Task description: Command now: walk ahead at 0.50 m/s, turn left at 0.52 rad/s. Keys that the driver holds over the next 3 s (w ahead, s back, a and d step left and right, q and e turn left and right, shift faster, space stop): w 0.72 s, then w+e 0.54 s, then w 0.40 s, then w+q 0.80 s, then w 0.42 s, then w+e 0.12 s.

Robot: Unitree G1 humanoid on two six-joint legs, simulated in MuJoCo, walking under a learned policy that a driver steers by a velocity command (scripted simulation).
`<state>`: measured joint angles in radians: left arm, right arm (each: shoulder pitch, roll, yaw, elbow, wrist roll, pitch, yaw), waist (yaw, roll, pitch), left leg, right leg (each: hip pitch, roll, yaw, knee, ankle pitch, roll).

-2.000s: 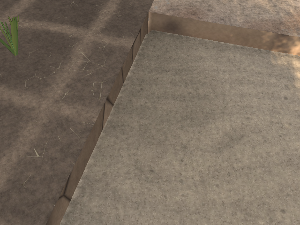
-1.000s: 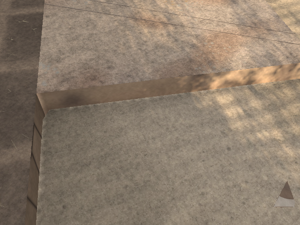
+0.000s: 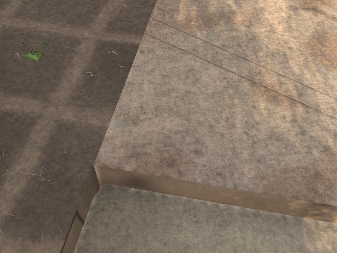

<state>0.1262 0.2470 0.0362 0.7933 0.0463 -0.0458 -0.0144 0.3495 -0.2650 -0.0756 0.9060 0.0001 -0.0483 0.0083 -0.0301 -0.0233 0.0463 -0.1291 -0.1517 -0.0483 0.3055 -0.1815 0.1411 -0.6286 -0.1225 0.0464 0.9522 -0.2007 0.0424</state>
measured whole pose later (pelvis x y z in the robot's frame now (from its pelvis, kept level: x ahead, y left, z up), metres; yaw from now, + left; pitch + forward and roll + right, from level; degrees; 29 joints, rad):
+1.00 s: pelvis +0.51 +0.01 +0.00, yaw +0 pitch +1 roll +0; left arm 0.28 0.21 0.06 0.90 0.03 0.00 -0.01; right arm 0.39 -0.21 -0.04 0.97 -0.03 -0.10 -0.01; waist 0.00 -0.04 -0.01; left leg -0.16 -0.02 0.16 0.38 -0.24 0.08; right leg -0.75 -0.03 0.01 1.62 -0.31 -0.06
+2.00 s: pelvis +1.09 -0.12 +0.13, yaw -8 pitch +0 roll +1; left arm 0.29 0.23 0.03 0.81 0.03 -0.09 0.01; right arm 0.30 -0.27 -0.07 0.85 -0.01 -0.03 0.00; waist 0.00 -0.01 0.02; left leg -0.26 -0.16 0.05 0.44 -0.19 0.16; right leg -0.39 0.03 0.02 1.27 -0.31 -0.02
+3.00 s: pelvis +1.59 -0.10 +0.14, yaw +14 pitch +1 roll -1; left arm 0.35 0.25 0.04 0.83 0.02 -0.04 -0.03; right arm 0.27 -0.22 -0.02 0.75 -0.03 -0.06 0.01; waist 0.02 -0.03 0.00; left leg -0.23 -0.02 0.08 0.42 -0.21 0.07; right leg -0.44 -0.04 0.00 1.08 -0.34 -0.05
